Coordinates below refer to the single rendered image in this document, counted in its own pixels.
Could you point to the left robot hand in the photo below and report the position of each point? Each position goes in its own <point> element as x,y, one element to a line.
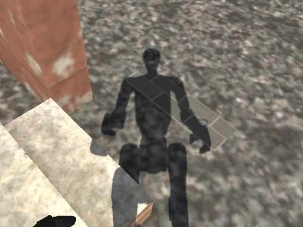
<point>58,221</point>

